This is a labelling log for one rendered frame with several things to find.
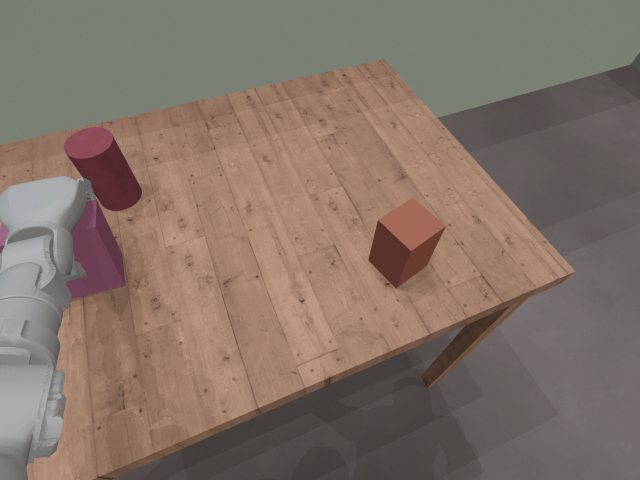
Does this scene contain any robot left hand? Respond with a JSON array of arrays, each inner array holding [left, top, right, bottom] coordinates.
[[0, 176, 96, 281]]

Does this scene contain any sponge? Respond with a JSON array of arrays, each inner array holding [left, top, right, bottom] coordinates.
[[0, 199, 125, 299]]

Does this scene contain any table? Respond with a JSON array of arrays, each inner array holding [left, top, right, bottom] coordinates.
[[0, 59, 575, 480]]

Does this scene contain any left robot upper arm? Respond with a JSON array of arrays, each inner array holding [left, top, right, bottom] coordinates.
[[0, 365, 66, 480]]

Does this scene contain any robot left forearm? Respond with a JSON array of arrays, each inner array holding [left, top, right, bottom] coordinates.
[[0, 221, 73, 370]]

